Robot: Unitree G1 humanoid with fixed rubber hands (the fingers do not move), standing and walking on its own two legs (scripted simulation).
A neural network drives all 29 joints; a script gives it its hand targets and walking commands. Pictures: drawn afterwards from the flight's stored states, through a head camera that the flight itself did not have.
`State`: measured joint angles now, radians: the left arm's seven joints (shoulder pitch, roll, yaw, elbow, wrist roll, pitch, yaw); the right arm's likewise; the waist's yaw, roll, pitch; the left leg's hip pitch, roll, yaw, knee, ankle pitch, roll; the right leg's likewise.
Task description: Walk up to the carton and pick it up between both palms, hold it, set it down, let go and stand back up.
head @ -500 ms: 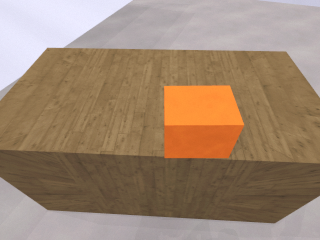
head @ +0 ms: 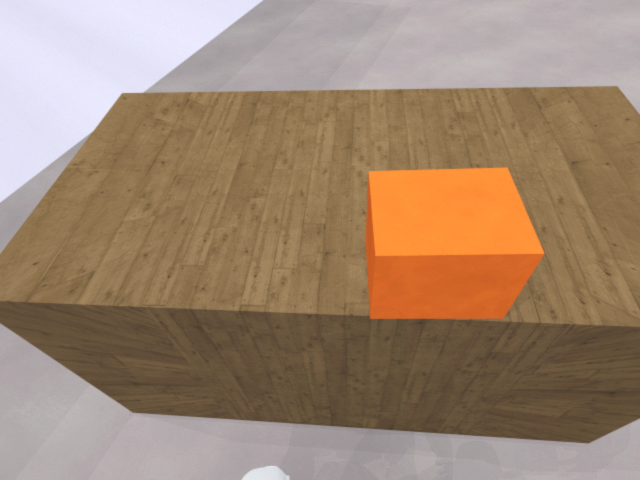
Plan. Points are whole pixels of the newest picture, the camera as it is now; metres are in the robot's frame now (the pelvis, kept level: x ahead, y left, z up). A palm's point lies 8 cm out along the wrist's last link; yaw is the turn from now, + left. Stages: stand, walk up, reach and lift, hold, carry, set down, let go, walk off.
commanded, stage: walk up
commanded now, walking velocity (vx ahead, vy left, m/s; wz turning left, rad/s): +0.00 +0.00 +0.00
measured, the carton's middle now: (436, 245) +0.45 -0.15 -0.01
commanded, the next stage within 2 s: none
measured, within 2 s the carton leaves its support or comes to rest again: neither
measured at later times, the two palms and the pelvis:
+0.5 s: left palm out of the picture +0.03 +0.31 -0.17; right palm out of the picture +0.04 -0.09 -0.15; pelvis +0.06 +0.10 -0.01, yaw +1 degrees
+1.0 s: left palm out of the picture +0.01 +0.29 -0.15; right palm out of the picture +0.03 -0.11 -0.16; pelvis +0.06 +0.09 -0.01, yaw +1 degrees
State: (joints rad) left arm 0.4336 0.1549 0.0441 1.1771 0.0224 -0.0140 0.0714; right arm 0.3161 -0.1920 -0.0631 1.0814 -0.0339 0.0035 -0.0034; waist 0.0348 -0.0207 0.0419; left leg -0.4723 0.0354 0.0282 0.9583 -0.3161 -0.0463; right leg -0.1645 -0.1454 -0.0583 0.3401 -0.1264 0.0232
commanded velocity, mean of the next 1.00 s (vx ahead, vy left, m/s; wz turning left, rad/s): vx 0.00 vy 0.00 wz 0.00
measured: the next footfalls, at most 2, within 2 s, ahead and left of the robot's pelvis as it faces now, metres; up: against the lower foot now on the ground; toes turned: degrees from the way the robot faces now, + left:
left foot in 0.12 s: +0.09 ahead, +0.19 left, +0.00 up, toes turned +3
right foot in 0.52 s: +0.08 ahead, -0.01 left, +0.00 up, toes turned -2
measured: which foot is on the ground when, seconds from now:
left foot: up 0.00-0.10, down 0.12-1.00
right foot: down 0.00-0.14, up 0.16-0.50, down 0.52-1.00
